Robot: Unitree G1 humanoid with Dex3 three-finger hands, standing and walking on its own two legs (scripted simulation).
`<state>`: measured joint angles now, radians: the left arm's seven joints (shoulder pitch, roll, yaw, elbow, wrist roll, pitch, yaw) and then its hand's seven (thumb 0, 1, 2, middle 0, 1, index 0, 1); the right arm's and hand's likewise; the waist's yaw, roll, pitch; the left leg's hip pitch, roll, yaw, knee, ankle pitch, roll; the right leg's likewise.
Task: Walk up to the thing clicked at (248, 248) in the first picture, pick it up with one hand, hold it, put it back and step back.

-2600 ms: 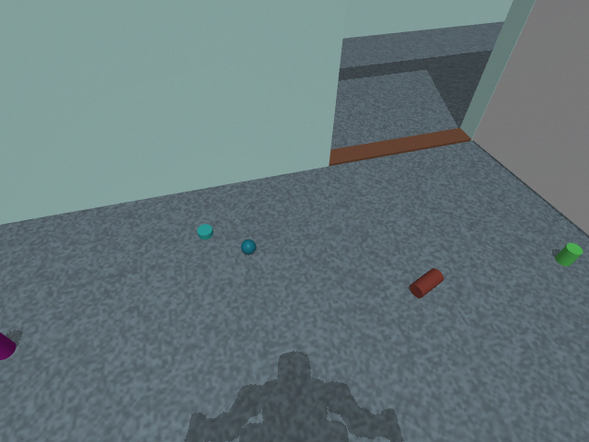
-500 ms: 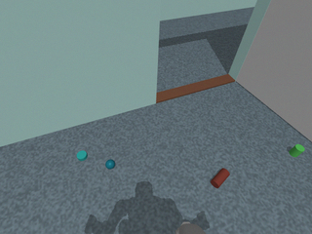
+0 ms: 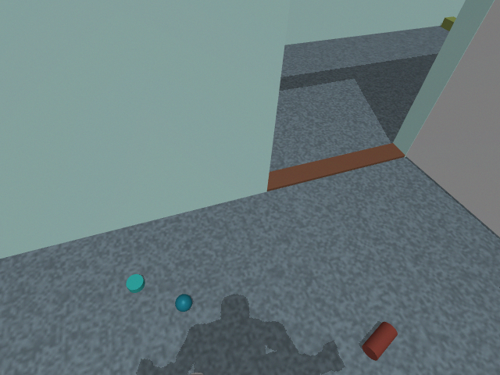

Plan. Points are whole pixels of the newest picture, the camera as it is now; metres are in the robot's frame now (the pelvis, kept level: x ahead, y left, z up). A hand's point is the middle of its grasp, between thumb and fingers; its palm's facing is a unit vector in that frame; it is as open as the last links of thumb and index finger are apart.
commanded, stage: walk up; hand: left
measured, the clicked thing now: (183, 302) +0.50 +0.24 -0.72
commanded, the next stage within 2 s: stand in 1.46 s
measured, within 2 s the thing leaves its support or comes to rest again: neither
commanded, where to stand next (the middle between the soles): +0.16 -0.01 m, yaw +1 degrees
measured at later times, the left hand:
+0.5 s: hand out of the picture +0.15 +0.25 -0.14, palm faces -0.06 -0.93 -0.36, open 7.4 cm
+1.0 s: hand out of the picture +0.16 +0.24 -0.13, palm faces -0.01 -0.95 -0.31, open 7.4 cm
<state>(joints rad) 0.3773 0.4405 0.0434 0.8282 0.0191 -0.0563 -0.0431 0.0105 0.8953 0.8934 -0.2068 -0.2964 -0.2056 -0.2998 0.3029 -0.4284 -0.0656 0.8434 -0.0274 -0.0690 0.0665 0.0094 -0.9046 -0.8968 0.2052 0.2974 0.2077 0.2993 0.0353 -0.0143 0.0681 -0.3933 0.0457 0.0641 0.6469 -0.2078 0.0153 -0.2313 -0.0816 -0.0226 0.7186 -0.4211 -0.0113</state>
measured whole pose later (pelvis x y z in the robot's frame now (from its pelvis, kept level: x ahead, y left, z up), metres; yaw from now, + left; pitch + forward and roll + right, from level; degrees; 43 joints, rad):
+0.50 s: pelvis +0.06 -0.01 +0.00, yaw -1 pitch -3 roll +0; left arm 0.14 0.36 0.00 0.96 0.01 0.00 -0.02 0.01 0.90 0.89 -0.20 -0.30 -0.20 -0.30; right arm 0.16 -0.38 0.00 0.95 0.01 -0.02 0.01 0.01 -0.90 -0.90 0.21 0.30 0.21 0.30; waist 0.00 0.01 0.10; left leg -0.30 0.04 0.06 0.67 -0.33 0.00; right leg -0.35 -0.04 -0.01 0.67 -0.28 0.01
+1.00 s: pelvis +0.07 -0.01 +0.03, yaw +0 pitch -2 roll +0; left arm 0.07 0.35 0.01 1.15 0.00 0.00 -0.03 0.01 0.90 0.89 -0.20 -0.30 -0.20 -0.30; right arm 0.08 -0.37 0.01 1.16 0.00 -0.03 0.01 0.01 -0.90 -0.90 0.20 0.30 0.21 0.30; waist 0.01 0.00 0.06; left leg -0.14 0.04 0.04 0.36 -0.18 -0.02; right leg -0.17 -0.03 -0.04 0.34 -0.13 0.01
